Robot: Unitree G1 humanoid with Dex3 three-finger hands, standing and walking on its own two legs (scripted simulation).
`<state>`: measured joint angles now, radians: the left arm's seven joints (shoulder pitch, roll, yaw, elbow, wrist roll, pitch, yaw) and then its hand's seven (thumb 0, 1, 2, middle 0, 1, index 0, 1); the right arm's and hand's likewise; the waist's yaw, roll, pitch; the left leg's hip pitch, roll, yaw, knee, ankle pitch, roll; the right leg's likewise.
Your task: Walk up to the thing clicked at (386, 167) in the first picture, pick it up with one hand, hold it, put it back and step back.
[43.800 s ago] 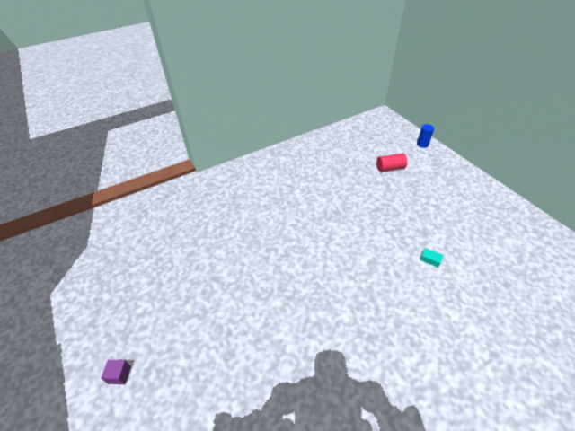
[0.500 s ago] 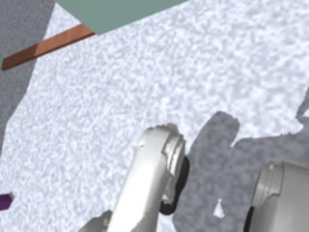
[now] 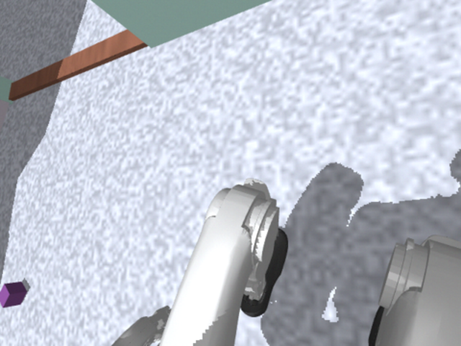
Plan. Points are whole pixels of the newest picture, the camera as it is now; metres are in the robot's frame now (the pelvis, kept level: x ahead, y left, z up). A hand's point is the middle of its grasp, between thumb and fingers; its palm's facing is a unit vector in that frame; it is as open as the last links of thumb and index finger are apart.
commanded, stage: open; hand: right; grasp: from above
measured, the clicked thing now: out of the picture +0.45 -0.31 -0.26
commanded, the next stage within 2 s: withdraw in 0.76 s
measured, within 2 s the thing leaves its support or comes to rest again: rests again in 0.32 s
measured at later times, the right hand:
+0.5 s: hand out of the picture +0.46 -0.31 -0.23, palm faces -0.45 +0.12 -0.88, open 11.7 cm
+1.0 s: hand out of the picture +0.46 -0.31 -0.22, palm faces -0.43 +0.12 -0.90, open 12.6 cm
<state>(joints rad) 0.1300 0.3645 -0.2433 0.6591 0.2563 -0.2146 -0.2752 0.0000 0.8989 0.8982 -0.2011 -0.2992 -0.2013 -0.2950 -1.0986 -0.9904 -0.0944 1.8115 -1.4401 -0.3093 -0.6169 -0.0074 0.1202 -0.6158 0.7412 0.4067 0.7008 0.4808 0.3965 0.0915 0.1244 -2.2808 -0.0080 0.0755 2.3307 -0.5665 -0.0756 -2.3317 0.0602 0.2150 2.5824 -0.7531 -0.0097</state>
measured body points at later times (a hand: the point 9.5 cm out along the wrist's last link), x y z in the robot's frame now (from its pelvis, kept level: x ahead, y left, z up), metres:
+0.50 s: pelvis +0.00 +0.00 +0.00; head +0.27 -0.13 +0.34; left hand +0.05 +0.26 -0.04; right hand +0.48 -0.31 -0.18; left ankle +0.14 +0.14 -0.26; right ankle +0.06 -0.11 -0.27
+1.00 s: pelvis +0.00 +0.00 +0.00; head +0.26 -0.14 +0.35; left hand +0.05 +0.26 -0.04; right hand +0.47 -0.32 -0.17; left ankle +0.14 +0.14 -0.26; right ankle +0.06 -0.11 -0.27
